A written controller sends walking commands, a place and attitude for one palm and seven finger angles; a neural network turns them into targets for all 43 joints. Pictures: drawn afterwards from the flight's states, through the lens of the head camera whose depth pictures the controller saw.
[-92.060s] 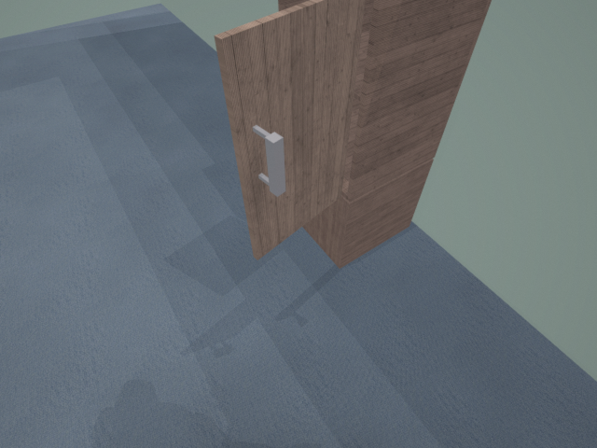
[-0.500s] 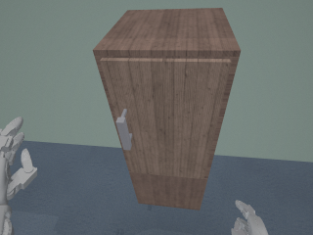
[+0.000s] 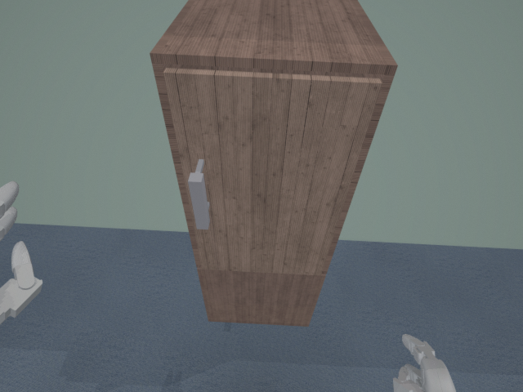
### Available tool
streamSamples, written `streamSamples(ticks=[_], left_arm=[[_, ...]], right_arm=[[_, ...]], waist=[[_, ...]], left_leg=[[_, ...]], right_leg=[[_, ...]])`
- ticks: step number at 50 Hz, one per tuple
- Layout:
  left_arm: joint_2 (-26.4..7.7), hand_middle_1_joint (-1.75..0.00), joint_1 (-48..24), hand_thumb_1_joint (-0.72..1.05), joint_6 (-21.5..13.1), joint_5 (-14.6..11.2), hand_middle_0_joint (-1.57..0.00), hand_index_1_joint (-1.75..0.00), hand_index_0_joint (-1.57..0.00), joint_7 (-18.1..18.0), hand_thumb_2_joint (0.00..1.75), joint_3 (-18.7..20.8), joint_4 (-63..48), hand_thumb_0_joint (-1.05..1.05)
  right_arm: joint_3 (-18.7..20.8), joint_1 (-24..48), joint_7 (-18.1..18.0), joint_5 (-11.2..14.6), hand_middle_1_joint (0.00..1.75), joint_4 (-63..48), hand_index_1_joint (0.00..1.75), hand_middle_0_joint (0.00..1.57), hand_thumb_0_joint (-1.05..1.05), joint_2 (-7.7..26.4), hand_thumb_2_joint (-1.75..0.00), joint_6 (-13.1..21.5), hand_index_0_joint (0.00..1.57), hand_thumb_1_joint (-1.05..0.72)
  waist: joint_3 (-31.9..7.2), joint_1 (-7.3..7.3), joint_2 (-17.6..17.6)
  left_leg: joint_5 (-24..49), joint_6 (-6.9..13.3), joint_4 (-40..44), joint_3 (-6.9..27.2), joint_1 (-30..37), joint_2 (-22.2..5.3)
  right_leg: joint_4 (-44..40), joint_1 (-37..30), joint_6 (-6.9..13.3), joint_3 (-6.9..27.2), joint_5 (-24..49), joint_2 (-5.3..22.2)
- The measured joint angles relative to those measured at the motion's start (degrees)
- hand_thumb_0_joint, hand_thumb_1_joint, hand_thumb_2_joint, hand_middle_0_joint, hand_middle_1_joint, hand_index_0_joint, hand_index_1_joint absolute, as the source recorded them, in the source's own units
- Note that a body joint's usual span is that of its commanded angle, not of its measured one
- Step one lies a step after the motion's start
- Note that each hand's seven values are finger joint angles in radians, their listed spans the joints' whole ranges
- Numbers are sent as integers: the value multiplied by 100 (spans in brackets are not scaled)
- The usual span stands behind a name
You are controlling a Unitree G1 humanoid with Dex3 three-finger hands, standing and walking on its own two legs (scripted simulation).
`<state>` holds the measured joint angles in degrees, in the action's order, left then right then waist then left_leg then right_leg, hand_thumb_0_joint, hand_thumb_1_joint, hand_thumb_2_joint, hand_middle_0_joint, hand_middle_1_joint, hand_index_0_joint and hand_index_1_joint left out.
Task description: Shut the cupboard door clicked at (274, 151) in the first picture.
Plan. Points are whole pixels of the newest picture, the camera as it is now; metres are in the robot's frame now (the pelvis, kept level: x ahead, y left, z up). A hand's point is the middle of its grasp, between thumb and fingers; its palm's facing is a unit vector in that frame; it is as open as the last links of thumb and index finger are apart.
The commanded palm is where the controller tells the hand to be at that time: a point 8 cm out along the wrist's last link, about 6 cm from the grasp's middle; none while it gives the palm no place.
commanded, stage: step back with the hand held close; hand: left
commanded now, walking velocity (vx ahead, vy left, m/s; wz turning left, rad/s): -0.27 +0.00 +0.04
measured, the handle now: (201, 194) +0.49 +0.15 +0.01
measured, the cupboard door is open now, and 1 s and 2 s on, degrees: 0 0 0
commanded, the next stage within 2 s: stop stepping back and stand still in 0.72 s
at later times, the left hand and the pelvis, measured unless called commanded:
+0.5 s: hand out of the picture +0.11 +0.27 +0.16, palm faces +0.39 -0.80 -0.46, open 7.4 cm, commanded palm +0.04 +0.31 +0.18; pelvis -0.09 +0.01 -0.01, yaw +2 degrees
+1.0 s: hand out of the picture -0.01 +0.29 +0.17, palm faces +0.43 -0.79 -0.44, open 7.5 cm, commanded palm -0.07 +0.32 +0.18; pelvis -0.20 +0.02 -0.01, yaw +2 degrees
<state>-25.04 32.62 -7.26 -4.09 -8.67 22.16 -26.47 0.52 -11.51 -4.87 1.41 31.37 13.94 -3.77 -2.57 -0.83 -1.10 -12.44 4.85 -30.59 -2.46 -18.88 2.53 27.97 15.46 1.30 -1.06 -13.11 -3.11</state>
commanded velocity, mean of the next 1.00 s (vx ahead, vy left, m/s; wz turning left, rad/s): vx -0.24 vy -0.03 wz -0.01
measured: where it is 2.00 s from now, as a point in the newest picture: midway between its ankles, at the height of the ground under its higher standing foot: outside the picture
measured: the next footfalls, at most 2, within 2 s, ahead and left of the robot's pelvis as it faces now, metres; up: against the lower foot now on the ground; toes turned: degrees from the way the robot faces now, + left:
left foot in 0.80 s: -0.09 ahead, +0.12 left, +0.00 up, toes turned +5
right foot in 1.02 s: -0.19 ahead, -0.07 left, +0.00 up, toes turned +2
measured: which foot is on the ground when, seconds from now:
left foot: down 0.00-0.62, up 0.64-0.78, down 0.80-1.00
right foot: down 0.00-0.84, up 0.86-1.00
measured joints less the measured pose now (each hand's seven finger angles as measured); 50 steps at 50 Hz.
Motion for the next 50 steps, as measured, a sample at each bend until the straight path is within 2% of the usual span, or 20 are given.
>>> streamSamples(ticks=[5,10,16,20,23,28,31,33,36,38,40,41,43,45,47,50], left_arm=[[43,-30,5,89,-122,138,-21,-30,-21,-37,90,60,-95,2],[68,-30,-233,89,-241,252,-21,-30,-21,-32,90,212,-168,2],[115,-30,-282,89,-445,188,-20,-30,-21,-23,90,404,-232,2],[96,-30,-316,89,-437,123,-20,-30,-20,39,90,235,-285,2],[9,-30,-202,89,-410,132,-20,-30,-21,123,90,170,-443,2],[-185,-30,-28,89,-475,111,-21,-30,-21,148,90,370,-679,2],[-292,-30,19,89,-551,83,-21,-30,-21,91,90,466,-705,2],[-253,-30,64,89,-604,93,-21,-30,-21,17,90,421,-653,2],[-53,-30,64,89,-533,162,-21,-30,-21,-65,90,273,-451,1],[63,-30,-127,89,-448,213,-21,-30,-21,-104,90,174,-276,1],[144,-30,-424,89,-386,230,-21,-30,-21,-143,90,93,-193,1],[149,-30,-597,89,-380,229,-21,-30,-21,-156,90,82,-158,1],[85,-30,-761,89,-368,208,-21,-30,-21,-160,90,166,-158,2],[-41,-30,-557,89,-333,144,-20,-30,-20,-102,90,316,-308,2],[-124,-30,-262,89,-296,122,-20,-30,-20,-48,90,408,-562,2],[-244,-30,129,89,-383,101,-21,-30,-21,-37,90,530,-1017,2]], right_arm=[[-67,-149,-29,-55,30,-23,29,21,2,-37,-90,157,20,-91],[-86,-299,-28,-129,30,64,29,21,2,-104,-90,350,20,-91],[-154,-107,63,-166,30,210,30,21,2,-261,-90,508,20,-91],[-168,123,121,-177,30,250,30,21,2,-331,-90,600,21,-91],[-157,177,159,-196,30,220,30,21,2,-355,-90,618,21,-90],[-85,208,159,-212,30,180,30,21,2,-295,-90,604,21,-90],[-10,129,169,-199,30,216,30,21,2,-240,-90,590,21,-91],[58,40,189,-200,30,344,30,21,1,-194,-90,555,21,-91],[127,-171,165,-197,30,536,30,21,1,-156,-90,411,20,-91],[119,-290,95,-200,30,562,29,21,2,-113,-90,368,20,-91],[96,-309,17,-183,30,524,29,21,2,-10,-90,422,20,-91],[110,-225,-21,-177,30,553,29,21,2,-18,-90,466,20,-91],[112,-22,-31,-161,30,550,29,21,2,-156,-90,538,20,-91],[56,31,26,-185,30,434,29,21,2,-335,-90,641,20,-91],[-20,-47,103,-210,30,325,29,21,2,-486,-90,788,20,-91],[-160,-271,205,-190,30,265,29,21,2,-639,-90,990,20,-91]], waist=[[44,47,54],[54,61,46],[96,161,85],[332,129,116],[333,65,166],[254,-9,87],[178,-13,109],[71,55,178],[-219,136,351],[-307,143,408],[-228,96,333],[-94,44,378],[259,59,554],[365,21,620],[312,-33,563],[92,-48,507]], left_leg=[[111,105,-77,19,-189,40],[231,176,-150,135,-409,154],[521,172,-18,60,-741,106],[815,144,177,75,-798,36],[934,114,184,106,-885,7],[772,-43,76,191,-1110,-142],[48,-303,-177,178,-1280,-156],[-529,-504,-931,226,-1409,-106],[-989,-579,-2049,291,-1242,-99],[-1028,-580,-1845,351,-847,-237],[-651,-544,-823,503,-322,-429],[-460,-504,-651,521,-344,-372],[-294,-424,-667,404,-421,-262],[-177,-392,-597,304,-484,-299],[-66,-392,-503,296,-565,-395],[48,-426,-440,292,-700,-478]], right_leg=[[62,163,-106,-10,84,28],[474,121,-180,266,-257,-8],[286,2,-223,427,-542,-10],[269,158,-217,405,-265,-74],[448,174,-158,380,-396,-104],[388,195,-65,158,-383,-170],[346,257,-27,43,-190,-110],[389,286,-54,79,-153,-44],[349,321,-122,204,-90,107],[314,397,-187,195,-14,179],[435,594,-263,83,19,196],[542,718,-306,52,27,281],[668,839,-300,254,139,326],[1048,916,-310,292,-366,234],[1469,834,-298,202,-748,105],[864,130,-278,63,-618,52]])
